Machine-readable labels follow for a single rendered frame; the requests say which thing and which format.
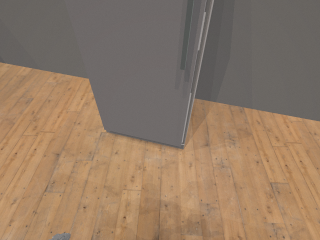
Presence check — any handle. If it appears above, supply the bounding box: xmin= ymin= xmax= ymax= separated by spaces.
xmin=180 ymin=0 xmax=194 ymax=70

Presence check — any fridge door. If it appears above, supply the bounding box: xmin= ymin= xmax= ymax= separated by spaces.
xmin=64 ymin=0 xmax=207 ymax=147

